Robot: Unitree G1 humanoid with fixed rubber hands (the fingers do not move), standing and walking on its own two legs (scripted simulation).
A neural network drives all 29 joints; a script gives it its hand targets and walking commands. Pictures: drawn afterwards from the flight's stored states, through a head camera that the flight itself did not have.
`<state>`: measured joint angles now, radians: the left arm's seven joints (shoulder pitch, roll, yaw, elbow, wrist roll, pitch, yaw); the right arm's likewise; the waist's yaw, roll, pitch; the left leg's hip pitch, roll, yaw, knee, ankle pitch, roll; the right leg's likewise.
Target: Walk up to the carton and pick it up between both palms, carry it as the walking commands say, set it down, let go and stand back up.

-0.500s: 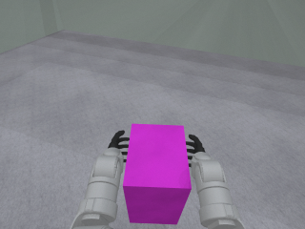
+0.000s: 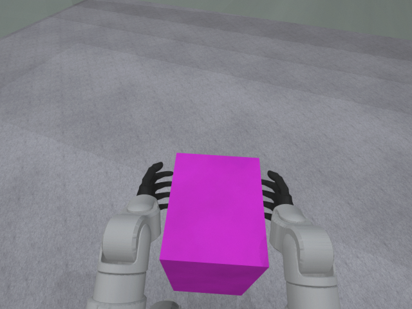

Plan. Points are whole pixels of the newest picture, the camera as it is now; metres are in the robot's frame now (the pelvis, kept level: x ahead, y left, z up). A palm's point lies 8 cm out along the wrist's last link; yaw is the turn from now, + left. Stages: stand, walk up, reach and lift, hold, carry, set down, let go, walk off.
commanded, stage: carry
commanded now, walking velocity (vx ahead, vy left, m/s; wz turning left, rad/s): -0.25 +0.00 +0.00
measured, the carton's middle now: (212, 231) +0.27 +0.00 +0.01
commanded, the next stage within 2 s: none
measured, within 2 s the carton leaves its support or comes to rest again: neither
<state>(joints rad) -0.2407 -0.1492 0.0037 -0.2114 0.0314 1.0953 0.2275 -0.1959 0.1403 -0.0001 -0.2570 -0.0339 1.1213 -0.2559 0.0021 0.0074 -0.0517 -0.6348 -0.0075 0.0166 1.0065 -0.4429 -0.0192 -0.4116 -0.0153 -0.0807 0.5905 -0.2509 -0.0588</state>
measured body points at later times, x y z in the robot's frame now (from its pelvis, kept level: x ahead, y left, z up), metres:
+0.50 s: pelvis -0.17 +0.03 +0.00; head -0.17 +0.05 +0.45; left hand +0.11 +0.18 +0.09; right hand +0.12 -0.06 +0.09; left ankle -0.11 +0.14 -0.73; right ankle -0.20 -0.09 -0.67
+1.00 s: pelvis -0.39 +0.02 +0.00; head -0.39 +0.02 +0.45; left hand -0.10 +0.16 +0.09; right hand -0.09 -0.08 +0.09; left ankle -0.45 +0.14 -0.72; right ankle -0.25 -0.08 -0.73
